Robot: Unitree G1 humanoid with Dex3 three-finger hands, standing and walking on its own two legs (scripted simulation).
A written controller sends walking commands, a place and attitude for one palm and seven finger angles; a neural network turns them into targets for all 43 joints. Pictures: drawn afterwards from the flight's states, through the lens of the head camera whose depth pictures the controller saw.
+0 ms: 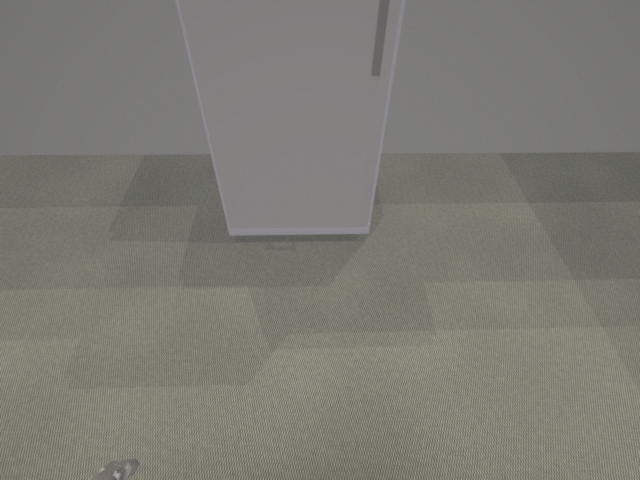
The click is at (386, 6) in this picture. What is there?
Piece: fridge door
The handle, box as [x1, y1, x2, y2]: [371, 0, 389, 75]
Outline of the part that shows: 389,0 379,0 371,70 372,75 379,75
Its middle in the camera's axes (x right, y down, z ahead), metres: +0.15 -0.59 +0.98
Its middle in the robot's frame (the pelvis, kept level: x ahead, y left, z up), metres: +1.15 -0.08 +0.15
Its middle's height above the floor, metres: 0.92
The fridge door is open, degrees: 0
